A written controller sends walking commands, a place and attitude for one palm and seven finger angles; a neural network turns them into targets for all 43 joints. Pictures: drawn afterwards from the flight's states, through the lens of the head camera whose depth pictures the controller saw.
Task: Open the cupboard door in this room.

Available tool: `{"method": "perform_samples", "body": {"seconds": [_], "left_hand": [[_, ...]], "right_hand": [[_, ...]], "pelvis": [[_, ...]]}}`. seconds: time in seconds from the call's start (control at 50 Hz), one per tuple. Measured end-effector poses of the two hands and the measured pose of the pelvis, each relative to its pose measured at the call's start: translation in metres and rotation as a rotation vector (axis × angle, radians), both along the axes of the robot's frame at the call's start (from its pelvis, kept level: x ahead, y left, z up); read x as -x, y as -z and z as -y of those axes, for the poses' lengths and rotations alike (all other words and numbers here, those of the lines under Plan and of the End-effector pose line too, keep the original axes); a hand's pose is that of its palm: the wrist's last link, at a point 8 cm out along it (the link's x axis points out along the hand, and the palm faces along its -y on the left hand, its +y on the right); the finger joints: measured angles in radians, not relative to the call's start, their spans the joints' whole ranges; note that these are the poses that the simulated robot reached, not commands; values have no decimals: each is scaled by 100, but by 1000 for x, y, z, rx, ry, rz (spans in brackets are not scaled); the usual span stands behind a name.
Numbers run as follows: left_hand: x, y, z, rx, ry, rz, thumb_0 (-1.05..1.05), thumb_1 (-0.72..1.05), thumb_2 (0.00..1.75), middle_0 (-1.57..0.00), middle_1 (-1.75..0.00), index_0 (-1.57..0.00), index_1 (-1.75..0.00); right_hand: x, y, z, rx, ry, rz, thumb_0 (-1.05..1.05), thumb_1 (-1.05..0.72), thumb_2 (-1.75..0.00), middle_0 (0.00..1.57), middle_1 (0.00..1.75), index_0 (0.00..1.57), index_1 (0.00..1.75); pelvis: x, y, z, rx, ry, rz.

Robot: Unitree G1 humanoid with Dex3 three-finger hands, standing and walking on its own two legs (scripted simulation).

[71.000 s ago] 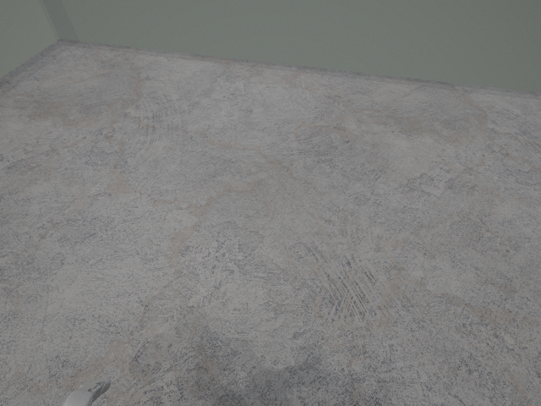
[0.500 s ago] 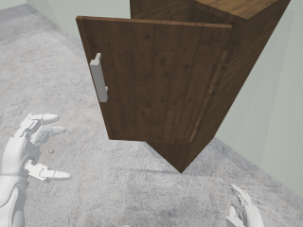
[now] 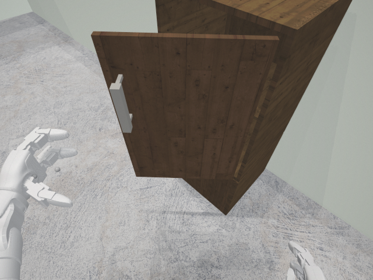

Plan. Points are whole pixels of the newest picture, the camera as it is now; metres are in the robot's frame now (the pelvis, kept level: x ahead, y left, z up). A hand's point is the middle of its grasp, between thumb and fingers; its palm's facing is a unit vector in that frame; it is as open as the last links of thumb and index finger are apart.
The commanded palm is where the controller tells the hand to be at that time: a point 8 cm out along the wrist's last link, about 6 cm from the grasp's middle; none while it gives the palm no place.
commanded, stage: raise the hand with hooked fingers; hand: left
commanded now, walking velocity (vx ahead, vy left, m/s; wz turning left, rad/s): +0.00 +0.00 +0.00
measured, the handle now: (123, 104) +0.51 +0.20 +0.07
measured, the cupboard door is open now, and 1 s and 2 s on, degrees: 42 42 42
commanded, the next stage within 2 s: move the hooked fingers beside the handle in 0.34 s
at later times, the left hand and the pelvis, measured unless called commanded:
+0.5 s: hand (68, 172) +0.29 +0.25 +0.09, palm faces +0.07 -1.00 -0.04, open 14.0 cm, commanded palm +0.27 +0.30 +0.10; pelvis +0.00 -0.02 +0.00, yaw +0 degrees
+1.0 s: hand (75, 148) +0.35 +0.26 +0.10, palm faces +0.06 -1.00 -0.04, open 14.0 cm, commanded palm +0.32 +0.31 +0.09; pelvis +0.00 -0.02 +0.00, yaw -1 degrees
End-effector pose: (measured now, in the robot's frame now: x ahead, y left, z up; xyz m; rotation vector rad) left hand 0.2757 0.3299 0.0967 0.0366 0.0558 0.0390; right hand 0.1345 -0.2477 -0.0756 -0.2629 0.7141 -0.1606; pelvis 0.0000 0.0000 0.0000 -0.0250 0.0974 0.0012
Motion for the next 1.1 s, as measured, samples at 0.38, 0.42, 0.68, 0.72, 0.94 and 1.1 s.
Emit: {"method": "perform_samples", "body": {"seconds": [0.38, 0.42, 0.68, 0.72, 0.94, 1.1], "left_hand": [[6, -2, 20, -3, -27, 26, -2, -50, 30, -30, -120, -30, -120], [7, 0, 22, 0, -28, 23, -2, -50, 30, -30, -120, -30, -120], [-16, -4, 24, -5, -32, 44, -2, -50, 30, -30, -120, -30, -120], [-23, -4, 27, -5, -16, 39, -2, -50, 30, -30, -120, -30, -120], [-48, 0, 20, -5, -30, 36, -2, -50, 30, -30, -120, -30, -120], [-58, 4, 17, 14, -16, 38, -2, -50, 30, -30, -120, -30, -120]], "right_hand": [[-7, 2, 14, -15, 3, 16, 2, -91, -90, 21, 30, 20, 30], [-8, 2, 16, -17, 0, 19, 2, -91, -90, 21, 30, 20, 30], [0, 8, 28, 4, 12, -22, 2, -91, -90, 21, 30, 20, 30], [4, 9, 30, 6, 22, -35, 2, -91, -90, 21, 30, 20, 30], [36, 14, 39, 18, 88, -128, 2, -91, -90, 21, 30, 20, 30], [46, 18, 33, 24, 100, -179, 2, -91, -90, 21, 30, 20, 30]], "pelvis": [[0, -1, 17, -11, 0, 8], [0, -1, 19, -12, 0, 7], [3, 1, 26, -13, -7, 0], [3, 1, 26, -14, -4, -6], [0, 2, 22, -15, 18, -32], [-1, 2, 15, -10, 15, -42]]}}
